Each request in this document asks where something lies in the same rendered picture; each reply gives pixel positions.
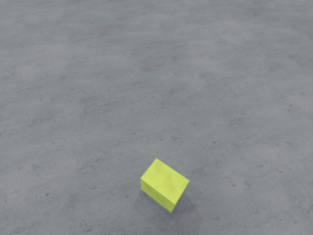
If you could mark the carton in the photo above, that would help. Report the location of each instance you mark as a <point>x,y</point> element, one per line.
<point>163,184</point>

